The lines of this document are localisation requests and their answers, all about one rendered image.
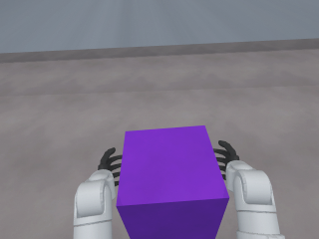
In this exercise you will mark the carton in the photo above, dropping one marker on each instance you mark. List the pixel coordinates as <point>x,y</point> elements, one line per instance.
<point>170,185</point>

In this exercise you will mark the robot right hand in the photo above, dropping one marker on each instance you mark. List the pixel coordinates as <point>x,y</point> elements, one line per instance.
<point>229,153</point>

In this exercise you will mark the robot left hand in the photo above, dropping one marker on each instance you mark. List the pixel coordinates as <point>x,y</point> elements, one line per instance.
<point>106,160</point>

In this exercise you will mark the robot left forearm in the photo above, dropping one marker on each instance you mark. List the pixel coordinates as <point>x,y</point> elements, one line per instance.
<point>93,207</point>

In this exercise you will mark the robot right forearm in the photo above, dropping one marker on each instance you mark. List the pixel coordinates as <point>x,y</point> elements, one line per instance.
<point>254,200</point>

